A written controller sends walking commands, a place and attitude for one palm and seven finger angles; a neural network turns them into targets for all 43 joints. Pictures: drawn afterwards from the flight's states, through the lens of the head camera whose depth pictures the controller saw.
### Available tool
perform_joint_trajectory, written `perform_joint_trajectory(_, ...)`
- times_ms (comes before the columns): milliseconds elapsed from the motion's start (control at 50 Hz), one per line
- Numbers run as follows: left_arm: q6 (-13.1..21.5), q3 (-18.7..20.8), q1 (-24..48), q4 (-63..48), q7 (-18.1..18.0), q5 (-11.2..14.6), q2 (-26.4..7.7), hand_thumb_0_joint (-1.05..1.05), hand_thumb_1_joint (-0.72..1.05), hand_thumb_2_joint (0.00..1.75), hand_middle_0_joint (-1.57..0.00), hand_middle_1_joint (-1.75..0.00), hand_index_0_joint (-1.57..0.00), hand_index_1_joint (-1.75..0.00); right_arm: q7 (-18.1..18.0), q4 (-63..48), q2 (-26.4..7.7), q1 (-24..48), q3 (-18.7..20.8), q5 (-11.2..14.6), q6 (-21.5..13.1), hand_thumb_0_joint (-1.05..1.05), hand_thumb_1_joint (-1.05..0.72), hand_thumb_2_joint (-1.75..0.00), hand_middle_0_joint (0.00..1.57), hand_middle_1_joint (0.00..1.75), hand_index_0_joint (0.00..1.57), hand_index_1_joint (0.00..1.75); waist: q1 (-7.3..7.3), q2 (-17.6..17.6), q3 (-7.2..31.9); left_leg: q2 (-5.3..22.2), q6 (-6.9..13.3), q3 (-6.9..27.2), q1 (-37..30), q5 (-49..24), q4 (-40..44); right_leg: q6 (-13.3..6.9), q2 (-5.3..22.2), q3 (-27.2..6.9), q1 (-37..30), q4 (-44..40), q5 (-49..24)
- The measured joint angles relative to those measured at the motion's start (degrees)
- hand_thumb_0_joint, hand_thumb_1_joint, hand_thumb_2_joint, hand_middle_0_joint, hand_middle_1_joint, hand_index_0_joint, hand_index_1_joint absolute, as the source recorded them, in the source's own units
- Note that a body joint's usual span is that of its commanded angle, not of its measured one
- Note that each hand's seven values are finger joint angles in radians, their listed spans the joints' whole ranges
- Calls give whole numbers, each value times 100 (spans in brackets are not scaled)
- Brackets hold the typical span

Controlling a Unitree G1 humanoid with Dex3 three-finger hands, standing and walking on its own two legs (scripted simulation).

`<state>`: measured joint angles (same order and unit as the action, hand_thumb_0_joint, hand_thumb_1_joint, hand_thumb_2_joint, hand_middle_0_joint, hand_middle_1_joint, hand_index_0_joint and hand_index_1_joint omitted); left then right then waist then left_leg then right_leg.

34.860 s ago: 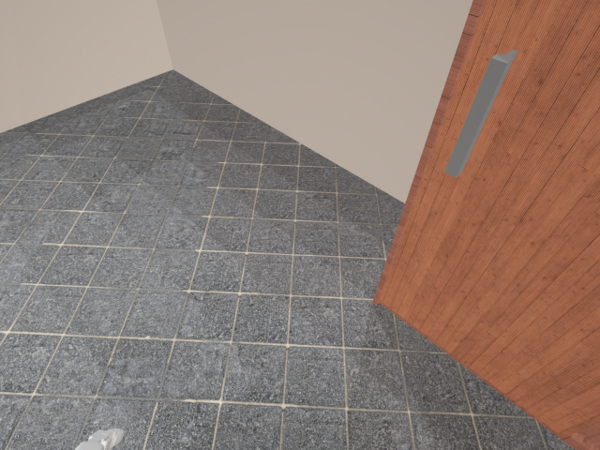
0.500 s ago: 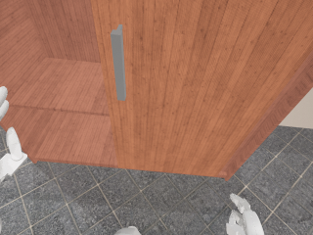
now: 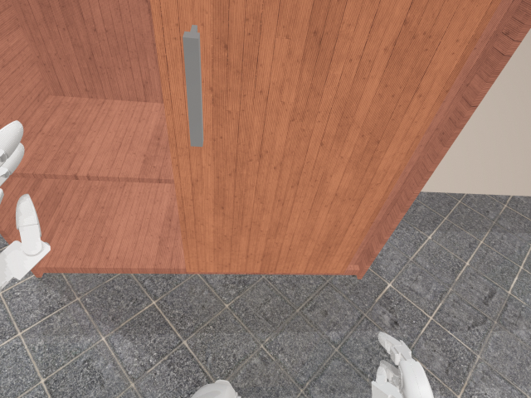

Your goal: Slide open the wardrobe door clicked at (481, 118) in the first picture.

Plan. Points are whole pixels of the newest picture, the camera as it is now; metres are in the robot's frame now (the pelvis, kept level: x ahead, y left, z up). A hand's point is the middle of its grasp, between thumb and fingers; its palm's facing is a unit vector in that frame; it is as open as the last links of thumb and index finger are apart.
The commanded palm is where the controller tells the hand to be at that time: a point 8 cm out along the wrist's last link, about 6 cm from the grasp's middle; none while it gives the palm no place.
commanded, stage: stop stepping back and stand still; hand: left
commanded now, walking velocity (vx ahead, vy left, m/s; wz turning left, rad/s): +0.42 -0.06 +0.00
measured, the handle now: (195, 90) +0.65 +0.25 +0.12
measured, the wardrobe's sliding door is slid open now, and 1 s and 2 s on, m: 0.56 0.56 0.56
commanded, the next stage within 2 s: let the arm hang, fingers relaxed in 0.72 s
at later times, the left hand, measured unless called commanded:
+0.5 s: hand out of the picture +0.09 +0.34 +0.19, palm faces +0.53 -0.80 -0.28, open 7.4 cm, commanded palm -0.01 +0.36 +0.20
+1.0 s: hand out of the picture +0.04 +0.30 -0.07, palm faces +0.15 -0.92 -0.37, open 7.4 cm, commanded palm none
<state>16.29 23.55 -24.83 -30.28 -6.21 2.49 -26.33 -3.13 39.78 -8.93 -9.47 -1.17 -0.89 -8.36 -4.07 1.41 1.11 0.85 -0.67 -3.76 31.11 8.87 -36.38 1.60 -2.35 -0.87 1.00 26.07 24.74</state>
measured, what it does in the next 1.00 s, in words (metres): walks backwards: left foot, then right foot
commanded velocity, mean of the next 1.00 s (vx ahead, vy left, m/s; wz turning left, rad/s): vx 0.18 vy -0.05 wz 0.00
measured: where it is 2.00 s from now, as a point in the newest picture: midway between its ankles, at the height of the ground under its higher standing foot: outside the picture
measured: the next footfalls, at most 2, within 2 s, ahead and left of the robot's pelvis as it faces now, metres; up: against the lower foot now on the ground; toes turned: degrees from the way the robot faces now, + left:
left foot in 0.02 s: +0.17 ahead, +0.06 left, +0.00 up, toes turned +2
right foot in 0.22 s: -0.02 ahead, -0.09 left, +0.02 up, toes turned -9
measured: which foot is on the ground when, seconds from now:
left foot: up 0.00-0.00, down 0.02-0.20, up 0.22-0.42, down 0.44-1.00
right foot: down 0.00-0.04, up 0.06-0.20, down 0.22-0.42, up 0.44-0.70, down 0.72-1.00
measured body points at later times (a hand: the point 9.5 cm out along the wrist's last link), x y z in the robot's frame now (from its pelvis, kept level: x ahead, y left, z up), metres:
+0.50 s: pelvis -0.15 +0.06 +0.00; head -0.17 +0.10 +0.45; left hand +0.05 +0.38 +0.21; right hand -0.01 -0.20 -0.06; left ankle -0.13 +0.18 -0.72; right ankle -0.11 -0.07 -0.66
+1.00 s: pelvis -0.15 +0.06 -0.02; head -0.16 +0.03 +0.43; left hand +0.03 +0.34 -0.05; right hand -0.01 -0.20 -0.13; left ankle -0.10 +0.19 -0.72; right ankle -0.16 -0.06 -0.69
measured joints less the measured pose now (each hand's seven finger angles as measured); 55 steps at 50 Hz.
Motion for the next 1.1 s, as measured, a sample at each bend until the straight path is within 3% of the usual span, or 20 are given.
perform_joint_trajectory(60, -308, 67, 266, 299, 52, 78, -25, 2, 89, 89, -21, -31, -21, -30, -54, -106, 46, -131, -41, 69, 18, 1, -90, -90, 20, 30, 21, 30, 350, 136, -5, -141, 640, 14, -382, -593, 329, -31, 21, -25, 594, 1395, 324)
perform_joint_trajectory(80, -401, 70, 376, 453, 48, 100, -9, 2, 89, 89, -21, -31, -21, -30, -54, -140, 38, -129, -45, 74, -13, 1, -90, -90, 20, 30, 21, 30, 467, 141, -88, -168, 692, 25, -473, -620, 457, -97, -51, -93, 819, 1828, 517)
perform_joint_trajectory(140, -699, 89, 311, 589, 9, 109, 34, 2, 89, 89, -21, -31, -21, -30, 6, -255, 0, -225, -59, 6, -15, 1, -90, -90, 20, 30, 21, 30, 736, 125, -199, -192, 404, 100, -721, -628, 1078, -313, -236, 79, 1254, 2090, 634)
perform_joint_trajectory(200, -781, 155, -406, 147, 5, 96, -69, 2, 89, 89, -21, -31, -21, -30, 97, -496, -72, -492, 12, -38, 48, 1, -90, -90, 20, 30, 21, 30, 852, 135, -141, -214, 64, 55, -599, 250, 1224, -527, -344, 499, 1158, 1185, 627)
perform_joint_trajectory(280, -658, 314, -1296, -862, 44, 23, -145, 2, 89, 89, -21, -31, -21, -30, 116, -310, -279, -616, 205, -7, 283, 1, -90, -90, 20, 30, 21, 30, 412, 412, 11, -413, -119, 210, 726, 1161, -2617, -681, 1, 416, 1592, 705, -658)
perform_joint_trajectory(320, -514, 319, -1195, -835, 29, -43, -97, 2, 89, 89, -22, -31, -21, -30, 59, -7, -281, -719, 244, -33, 427, 1, -90, -90, 20, 30, 21, 30, 241, 521, 258, -231, -45, 191, 665, 1092, -3445, -585, 187, 543, 1715, 649, -579)
perform_joint_trajectory(380, -435, 311, -545, -242, -151, -107, 92, 2, 88, 89, -22, -31, -21, -30, -72, 139, -282, -873, 229, -20, 377, 1, -90, -90, 20, 30, 21, 30, 148, 582, 563, 155, 156, 67, -305, 1452, -2251, -542, 421, 719, 1837, 505, -173)
perform_joint_trajectory(440, -534, 233, 390, 339, -384, -119, 328, 1, 89, 89, -21, -31, -21, -30, -186, -185, -570, -834, 254, -9, 96, 1, -90, -90, 20, 30, 21, 30, 365, 124, 447, 362, 341, 448, -1400, 1814, -93, -398, 420, 796, 2426, 1590, 365)
perform_joint_trajectory(500, -591, 243, 855, 799, -370, -181, 259, 2, 89, 90, -21, -31, -20, -30, -121, -163, -254, -490, 246, 33, 71, 1, -90, -90, 20, 30, 20, 30, 559, 261, -3, 152, 180, 405, -1326, 1308, -448, -241, 287, 203, 3054, 3686, 136)
perform_joint_trajectory(540, -660, 224, 433, 642, -267, -128, 237, 2, 90, 90, -20, -30, -20, -30, 51, -242, 16, -551, 134, 27, 109, 1, -90, -90, 20, 30, 20, 30, 727, 283, 43, 187, 163, 381, -1439, 1102, -218, -185, 195, 285, 3209, 4262, -160)
perform_joint_trajectory(600, -581, 42, -393, 40, -139, -135, 260, 2, 90, 90, -21, -30, -20, -30, 212, -326, 261, -803, -30, 1, 115, 1, -90, -90, 20, 30, 21, 30, 815, 183, 148, 346, 139, 454, -1552, 850, 239, -198, 177, 588, 2946, 3598, -479)
perform_joint_trajectory(680, -456, -9, -1153, -452, -125, -197, 61, 2, 89, 89, -21, -31, -21, -30, 144, -393, 292, -1090, -108, -86, 258, 1, -90, -90, 21, 30, 21, 30, 674, -99, 295, 566, 71, 510, -1389, 949, 237, -273, 122, 945, 1774, 1549, -17)
perform_joint_trajectory(720, -445, 202, -1137, -455, -178, -220, -211, 2, 89, 89, -22, -31, -21, -30, 92, -414, 237, -1123, -79, -53, 326, 1, -90, -90, 21, 30, 21, 31, 562, -29, 367, 456, 131, 430, -916, 1507, -486, -422, 228, 742, 1221, 585, 205)
perform_joint_trajectory(740, -423, 246, -959, -346, -184, -223, -209, 2, 89, 89, -22, -31, -21, -30, 61, -310, 144, -1003, -37, -12, 363, 1, -90, -90, 21, 30, 21, 31, 440, -76, 288, 423, 138, 458, -623, 1716, -1155, -391, 257, 715, 1317, 576, -423)
perform_joint_trajectory(780, -423, 226, -575, -25, -200, -201, -10, 2, 89, 89, -22, -31, -21, -30, 17, 31, -91, -710, 57, 8, 417, 1, -90, -90, 21, 30, 21, 31, 305, -238, 61, 346, 97, 531, -229, 1814, -2295, -270, 280, 749, 1346, 864, -575)
perform_joint_trajectory(820, -440, 266, -376, 234, -253, -160, 192, 2, 89, 89, -22, -31, -21, -30, 11, 199, -235, -570, 123, 35, 407, 1, -90, -90, 21, 30, 21, 30, 208, -178, -1, 287, 120, 386, -182, 1663, -2351, -190, 396, 655, 1266, 901, -433)
perform_joint_trajectory(880, -870, -238, 297, 1545, -24, -399, 490, 1, 89, 89, -21, -31, -20, -30, 309, 201, -604, -558, 315, 16, 342, 1, -90, -90, 20, 30, 21, 30, 339, -300, 124, 263, 81, 177, -390, 461, -1053, -89, 694, 785, 1435, 1431, -144)
perform_joint_trajectory(960, -1848, -1134, 904, 4237, 349, -414, 967, 1, 91, 90, -20, -30, -19, -30, 333, 237, -858, -271, 349, -151, 645, 1, -90, -90, 20, 30, 21, 30, 666, -578, 225, 99, 167, 187, -322, 1185, -1054, 67, 523, 221, 2413, 3470, 955)
perform_joint_trajectory(1040, -2133, -1986, 1078, 6102, 652, -408, 1410, 1, 91, 90, -19, -30, -19, -30, 307, 326, -605, -285, 138, -244, 762, 1, -90, -90, 20, 30, 20, 30, 787, -162, -66, -39, 41, 94, -453, 870, -822, 39, 448, 96, 2264, 2264, 341)
perform_joint_trajectory(1100, -1996, -2415, 938, 6996, 713, -346, 1854, 1, 92, 89, -20, -30, -19, -30, 342, 635, -474, -390, 137, -138, 1003, 1, -90, -90, 20, 30, 20, 30, 729, -73, -270, -85, 25, 353, -403, 1533, -1198, -279, 362, 268, 2152, 2042, -146)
